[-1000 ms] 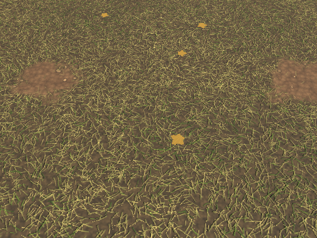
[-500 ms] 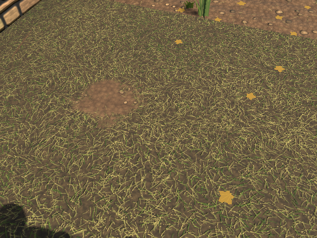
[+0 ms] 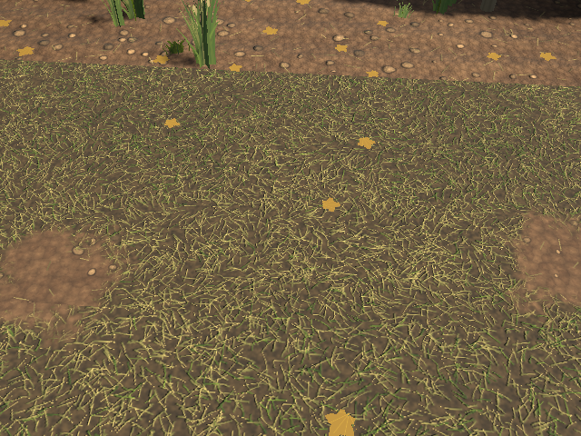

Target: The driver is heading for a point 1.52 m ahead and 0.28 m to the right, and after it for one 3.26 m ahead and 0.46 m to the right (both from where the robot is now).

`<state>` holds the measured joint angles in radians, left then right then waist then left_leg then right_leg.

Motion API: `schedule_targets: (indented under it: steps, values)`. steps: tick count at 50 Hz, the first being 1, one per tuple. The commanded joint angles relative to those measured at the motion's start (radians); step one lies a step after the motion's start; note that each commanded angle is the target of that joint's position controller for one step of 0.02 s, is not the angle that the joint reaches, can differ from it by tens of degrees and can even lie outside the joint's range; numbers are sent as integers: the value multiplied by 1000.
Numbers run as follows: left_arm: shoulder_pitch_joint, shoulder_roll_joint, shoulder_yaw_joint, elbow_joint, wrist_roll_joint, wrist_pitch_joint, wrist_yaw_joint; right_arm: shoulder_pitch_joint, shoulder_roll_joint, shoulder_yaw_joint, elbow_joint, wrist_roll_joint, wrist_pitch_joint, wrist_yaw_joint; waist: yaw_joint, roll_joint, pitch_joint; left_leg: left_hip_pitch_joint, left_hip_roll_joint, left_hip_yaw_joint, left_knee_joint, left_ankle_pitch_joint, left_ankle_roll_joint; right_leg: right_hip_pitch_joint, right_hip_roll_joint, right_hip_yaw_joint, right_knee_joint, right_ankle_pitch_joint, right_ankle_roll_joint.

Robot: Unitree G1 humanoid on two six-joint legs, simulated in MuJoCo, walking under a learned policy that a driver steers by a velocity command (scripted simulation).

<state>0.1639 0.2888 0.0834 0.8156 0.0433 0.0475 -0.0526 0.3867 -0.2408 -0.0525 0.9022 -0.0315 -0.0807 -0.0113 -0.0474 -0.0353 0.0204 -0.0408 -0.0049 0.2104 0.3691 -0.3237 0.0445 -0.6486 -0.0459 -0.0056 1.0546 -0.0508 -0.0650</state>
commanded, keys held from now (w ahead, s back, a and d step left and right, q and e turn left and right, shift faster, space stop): w+e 0.62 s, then w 0.18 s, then w+q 0.20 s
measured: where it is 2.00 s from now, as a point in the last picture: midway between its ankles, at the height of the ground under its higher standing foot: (367, 344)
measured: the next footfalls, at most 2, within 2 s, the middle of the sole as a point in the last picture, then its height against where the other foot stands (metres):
right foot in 0.36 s outside the picture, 0.16 m lower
left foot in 0.80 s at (323, 424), level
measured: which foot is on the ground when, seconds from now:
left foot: down 0.00-0.34, up 0.36-0.78, down 0.80-1.00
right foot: up 0.00-0.34, down 0.36-0.82, up 0.84-1.00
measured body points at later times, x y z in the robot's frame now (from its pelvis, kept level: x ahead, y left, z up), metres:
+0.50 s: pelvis +0.28 -0.13 -0.19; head +0.35 -0.15 +0.26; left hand +0.42 +0.10 -0.33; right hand +0.24 -0.38 -0.33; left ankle +0.22 +0.06 -0.70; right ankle +0.33 -0.19 -0.90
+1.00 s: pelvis +0.52 -0.17 -0.16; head +0.54 -0.15 +0.29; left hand +0.72 +0.03 -0.29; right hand +0.43 -0.42 -0.28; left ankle +0.56 -0.08 -0.90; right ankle +0.47 -0.28 -0.84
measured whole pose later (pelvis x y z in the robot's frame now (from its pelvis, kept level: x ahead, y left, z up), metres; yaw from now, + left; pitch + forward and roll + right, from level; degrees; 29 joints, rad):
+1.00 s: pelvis +0.52 -0.17 -0.16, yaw -24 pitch +0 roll +0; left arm 0.25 0.28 0.07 0.83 0.04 -0.03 -0.03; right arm 0.35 -0.22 -0.06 0.91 -0.01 -0.05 0.02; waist -0.02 -0.05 0.01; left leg -0.20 -0.04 0.00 0.42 -0.22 0.05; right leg -0.49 0.00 0.01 1.00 -0.31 -0.04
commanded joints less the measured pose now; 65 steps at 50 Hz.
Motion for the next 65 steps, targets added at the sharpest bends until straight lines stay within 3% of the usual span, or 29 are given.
schedule_targets:
  steps: [1,7,9,12,14,16,17,18,19,20,21,22,23,24,26,30,36,39,40,41,42,43,45,49,58,62,63,64,65]
  values:
    - [-49,62,18,-60,9,3,-4,83,-127,-29,-21,-4,-15,-4,-7,94,54,117,350,-183,-23,474,154,-205,-23,45,86,1,-24]
    - [-319,46,26,-145,6,-34,0,219,-107,-23,66,-24,-51,-22,-83,93,233,314,397,-196,-34,230,77,-514,-33,128,-98,31,-26]
    - [-320,48,18,-140,-7,-61,-8,131,-125,-26,64,-31,-75,-35,-39,38,226,136,330,-65,17,159,28,-302,-38,46,-332,310,-7]
    - [-260,-35,-15,-79,-17,-63,-69,74,-74,-2,65,2,-61,-43,-32,50,173,-161,265,70,68,0,11,194,-13,-72,-521,685,-16]
    - [-170,-10,-13,-17,0,-57,-46,80,-101,-9,67,3,-44,-40,-17,37,145,-46,276,94,259,181,2,217,7,-109,-580,632,-24]
    - [57,12,-5,83,17,-61,3,165,-88,2,110,3,-4,-43,53,79,-18,33,261,90,671,404,7,449,28,-141,-627,647,-54]
    - [238,65,14,151,21,-65,25,141,-111,-11,103,10,15,-43,150,79,-90,-42,238,72,959,438,-3,666,35,-134,-688,629,-73]
    - [317,147,42,192,38,-70,39,102,-121,-33,105,35,23,-39,239,-124,-90,-272,94,62,1434,-230,-23,865,-23,-55,-772,672,-125]
    - [316,287,57,184,34,-74,35,211,-73,-29,50,53,15,-35,112,-244,-215,-746,59,-80,1729,-651,-41,1277,-205,67,-279,1360,-163]
    - [350,300,63,140,-15,-75,36,156,-77,-11,-19,62,-6,-29,171,-151,-437,-861,103,-220,1681,-486,-48,1383,-345,274,-287,1369,-272]
    - [316,229,45,118,-31,-67,46,60,-100,-15,-30,48,-8,-33,172,35,-407,-855,143,-234,1520,-355,-54,1231,-340,323,-434,1001,-266]
    - [250,174,31,119,-29,-54,62,31,-91,-12,-24,6,5,-34,122,89,-297,-882,132,-208,1469,-296,-72,1066,-306,381,-513,728,-288]
    - [233,177,29,109,-12,-50,81,54,-45,7,-31,-16,19,-19,86,0,-294,-906,138,-229,1469,-251,-62,938,-351,513,-624,221,-344]
    - [218,139,21,81,-28,-63,82,19,-67,3,-32,-50,38,-12,87,49,-251,-837,162,-244,1460,-274,-61,743,-340,585,-669,45,-344]
    - [97,106,0,74,-36,-100,71,-106,-51,6,-93,-17,66,-7,-15,86,-25,-627,186,-271,974,9,-102,256,-229,422,-790,35,-280]
    - [113,83,8,58,-37,-103,57,-172,-27,22,-124,-5,53,1,5,-13,-74,-464,157,-248,629,220,-115,240,-107,278,-742,253,-239]
    - [265,71,7,58,-29,-88,40,-374,-34,16,-177,7,45,22,114,-24,7,-413,69,-207,319,218,-62,375,-107,339,-750,-90,-192]
    - [280,96,10,58,-20,-87,48,-303,-43,4,-167,3,19,30,68,-13,43,-276,29,-187,167,105,-25,399,-103,363,-676,-106,-166]
    - [273,88,8,55,-22,-94,54,-192,-56,-6,-131,-3,6,24,17,12,11,-123,19,-213,114,66,-2,362,-53,331,-560,-39,-143]
    - [235,35,-6,24,-23,-106,55,-4,-126,-25,-91,-20,-6,16,-65,129,-83,61,194,-421,50,-27,61,278,28,201,-269,-30,-102]
    - [284,6,-5,-4,-42,-112,46,104,-251,-61,-44,-7,10,11,-51,380,-137,242,397,-879,-122,-221,201,-21,200,51,6,-436,-59]
    - [222,78,8,-5,-4,-107,46,59,-171,-47,-46,13,28,17,-33,184,-17,194,395,-928,-135,-324,211,-173,141,98,112,-502,-55]
    - [137,47,2,-26,-4,-107,29,-68,-91,-26,-74,11,29,28,17,70,57,40,304,-722,-139,-166,185,-138,43,84,76,-330,-35]
    - [120,24,-9,-33,0,-82,20,-57,-83,-25,-43,26,11,28,60,160,8,-88,190,-523,-155,280,173,23,10,25,-62,-229,50]
    - [-196,21,-38,-135,-25,-94,31,63,-157,-49,-12,32,27,15,-14,147,8,-109,149,-484,-115,399,150,159,49,-2,-436,-51,98]
    - [-26,56,-26,-99,-29,-120,44,26,-178,-60,-41,24,44,4,73,132,-18,-168,139,-533,27,315,98,434,55,22,-601,-105,62]
    - [95,103,-14,-68,-10,-136,53,22,-146,-54,-54,26,43,5,122,50,-88,-250,79,-482,196,291,76,619,-19,106,-621,-148,28]
    - [211,198,7,-68,6,-141,66,48,-72,-37,-97,51,39,13,163,-149,-236,-428,-31,-345,500,27,37,860,-254,378,-698,-397,-30]
    - [220,239,21,-54,-11,-120,65,96,-107,-47,-116,39,44,14,129,-310,-260,-575,-86,-277,682,-241,42,846,-371,669,-806,-526,-94]
Keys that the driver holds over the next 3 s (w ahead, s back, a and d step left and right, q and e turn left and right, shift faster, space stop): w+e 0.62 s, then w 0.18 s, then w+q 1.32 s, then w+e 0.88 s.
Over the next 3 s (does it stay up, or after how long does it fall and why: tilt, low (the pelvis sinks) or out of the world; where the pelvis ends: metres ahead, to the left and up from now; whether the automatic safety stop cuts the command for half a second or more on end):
stays up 1.52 -0.18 -0.34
